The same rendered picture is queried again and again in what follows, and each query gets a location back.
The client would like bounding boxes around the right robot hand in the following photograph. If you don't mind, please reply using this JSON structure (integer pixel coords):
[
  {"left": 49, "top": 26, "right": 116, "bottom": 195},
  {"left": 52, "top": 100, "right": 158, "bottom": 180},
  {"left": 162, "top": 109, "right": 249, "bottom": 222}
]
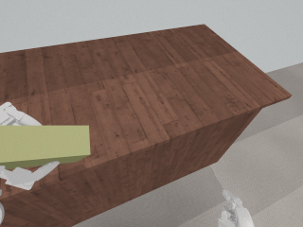
[{"left": 218, "top": 189, "right": 255, "bottom": 227}]

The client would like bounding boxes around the left robot hand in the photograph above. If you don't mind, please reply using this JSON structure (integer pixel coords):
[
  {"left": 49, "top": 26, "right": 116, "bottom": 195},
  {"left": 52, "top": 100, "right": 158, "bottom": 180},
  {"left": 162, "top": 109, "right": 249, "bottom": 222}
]
[{"left": 0, "top": 102, "right": 60, "bottom": 190}]

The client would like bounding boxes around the sponge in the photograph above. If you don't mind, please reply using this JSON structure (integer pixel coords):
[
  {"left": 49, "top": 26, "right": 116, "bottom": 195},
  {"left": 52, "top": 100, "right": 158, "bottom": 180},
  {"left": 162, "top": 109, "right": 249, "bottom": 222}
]
[{"left": 0, "top": 125, "right": 91, "bottom": 169}]

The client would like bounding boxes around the table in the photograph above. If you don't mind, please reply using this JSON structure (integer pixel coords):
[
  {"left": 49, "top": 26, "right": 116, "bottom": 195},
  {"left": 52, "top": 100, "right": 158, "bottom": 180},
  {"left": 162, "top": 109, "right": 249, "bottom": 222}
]
[{"left": 0, "top": 24, "right": 292, "bottom": 227}]

